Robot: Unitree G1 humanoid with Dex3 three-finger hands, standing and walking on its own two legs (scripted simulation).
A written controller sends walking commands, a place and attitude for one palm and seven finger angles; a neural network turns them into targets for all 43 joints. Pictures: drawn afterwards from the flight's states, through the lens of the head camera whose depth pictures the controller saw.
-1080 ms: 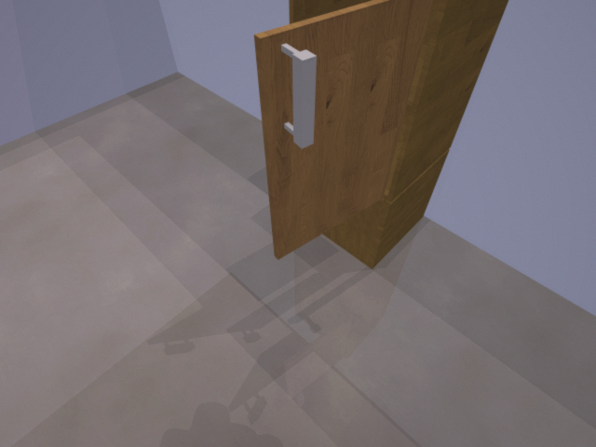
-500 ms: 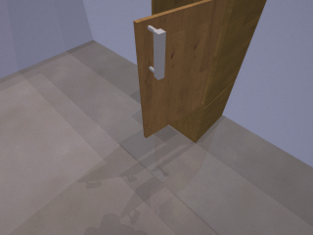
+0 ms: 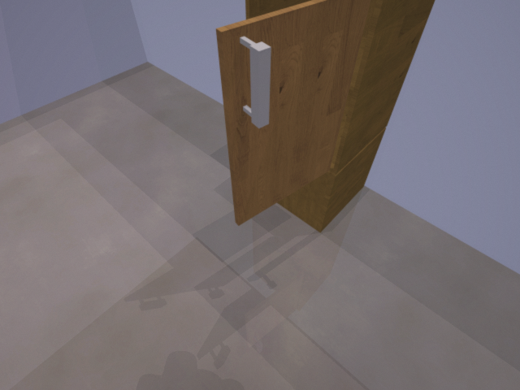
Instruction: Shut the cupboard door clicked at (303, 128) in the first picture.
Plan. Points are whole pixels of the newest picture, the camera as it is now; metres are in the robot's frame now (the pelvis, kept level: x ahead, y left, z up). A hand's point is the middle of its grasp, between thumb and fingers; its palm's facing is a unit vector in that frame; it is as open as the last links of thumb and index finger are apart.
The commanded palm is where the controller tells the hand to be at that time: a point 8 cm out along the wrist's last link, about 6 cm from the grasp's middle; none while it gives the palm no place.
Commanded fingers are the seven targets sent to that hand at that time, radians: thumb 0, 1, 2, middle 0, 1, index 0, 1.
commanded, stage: walk around to get in front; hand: left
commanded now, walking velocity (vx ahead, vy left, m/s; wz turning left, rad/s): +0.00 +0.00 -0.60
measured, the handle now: (253, 83) +0.63 +0.06 +0.14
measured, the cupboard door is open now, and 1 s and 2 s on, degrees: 80 80 80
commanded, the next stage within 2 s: none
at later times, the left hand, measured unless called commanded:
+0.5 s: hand out of the picture +0.08 +0.18 -0.17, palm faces -0.20 -0.93 -0.31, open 7.4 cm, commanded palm none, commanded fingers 0.00 0.90 0.90 -0.20 -0.30 -0.20 -0.30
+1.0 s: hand (182, 373) +0.18 +0.16 -0.18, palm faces -0.47 -0.86 -0.19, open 7.4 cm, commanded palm none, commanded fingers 0.00 0.90 0.90 -0.20 -0.30 -0.20 -0.30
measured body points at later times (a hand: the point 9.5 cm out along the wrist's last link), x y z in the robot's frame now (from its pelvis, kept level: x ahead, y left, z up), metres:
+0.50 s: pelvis -0.03 -0.02 -0.02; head +0.02 -0.06 +0.42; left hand +0.09 +0.23 -0.15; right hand -0.03 -0.27 -0.19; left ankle +0.00 +0.13 -0.70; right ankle -0.06 -0.11 -0.74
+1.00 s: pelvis +0.00 +0.02 +0.00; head +0.07 +0.02 +0.44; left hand +0.20 +0.20 -0.16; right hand -0.05 -0.23 -0.13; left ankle +0.04 +0.12 -0.74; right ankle -0.11 -0.08 -0.65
